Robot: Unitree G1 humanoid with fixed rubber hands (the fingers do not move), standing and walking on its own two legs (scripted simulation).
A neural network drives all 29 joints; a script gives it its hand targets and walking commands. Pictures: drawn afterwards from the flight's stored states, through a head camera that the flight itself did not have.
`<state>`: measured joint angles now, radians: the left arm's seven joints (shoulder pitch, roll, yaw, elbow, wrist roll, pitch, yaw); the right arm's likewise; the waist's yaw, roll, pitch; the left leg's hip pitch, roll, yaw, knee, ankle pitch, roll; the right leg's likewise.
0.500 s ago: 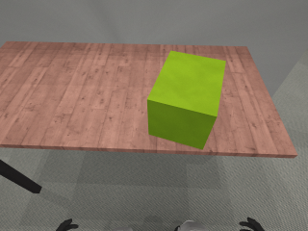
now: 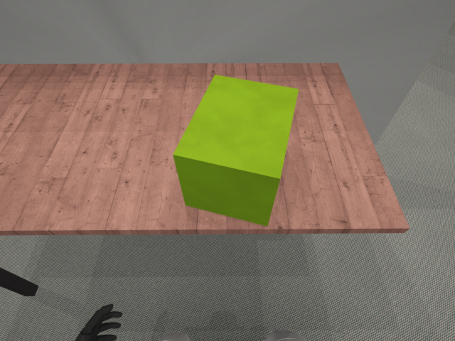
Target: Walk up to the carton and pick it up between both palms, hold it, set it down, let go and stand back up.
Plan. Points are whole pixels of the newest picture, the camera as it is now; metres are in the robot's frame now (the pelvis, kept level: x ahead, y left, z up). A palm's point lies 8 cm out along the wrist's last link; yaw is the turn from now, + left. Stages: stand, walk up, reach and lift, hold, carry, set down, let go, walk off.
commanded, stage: walk up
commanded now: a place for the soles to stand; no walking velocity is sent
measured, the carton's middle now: (240, 148) +0.46 -0.01 +0.03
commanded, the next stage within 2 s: reach and lift in 1.94 s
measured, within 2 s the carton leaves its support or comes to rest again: neither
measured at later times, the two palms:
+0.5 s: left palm out of the picture +0.09 +0.23 -0.09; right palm out of the picture +0.12 -0.28 -0.09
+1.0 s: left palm out of the picture +0.09 +0.24 -0.10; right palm out of the picture +0.08 -0.27 -0.10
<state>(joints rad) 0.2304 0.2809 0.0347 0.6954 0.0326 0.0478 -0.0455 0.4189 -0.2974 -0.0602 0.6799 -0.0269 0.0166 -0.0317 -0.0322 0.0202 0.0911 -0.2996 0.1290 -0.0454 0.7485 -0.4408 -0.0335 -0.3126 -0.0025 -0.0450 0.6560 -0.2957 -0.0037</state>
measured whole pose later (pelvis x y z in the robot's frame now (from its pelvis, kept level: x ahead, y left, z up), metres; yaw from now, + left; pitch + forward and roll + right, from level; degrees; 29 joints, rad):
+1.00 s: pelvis +0.03 -0.01 +0.02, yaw +0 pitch -1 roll +0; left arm 0.33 0.26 -0.01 0.78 0.01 0.01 -0.01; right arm 0.35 -0.25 0.01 0.82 -0.01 0.01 0.01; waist 0.00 -0.02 0.00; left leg -0.23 0.02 0.03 0.51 -0.27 0.00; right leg -0.20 0.00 -0.05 0.50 -0.29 -0.02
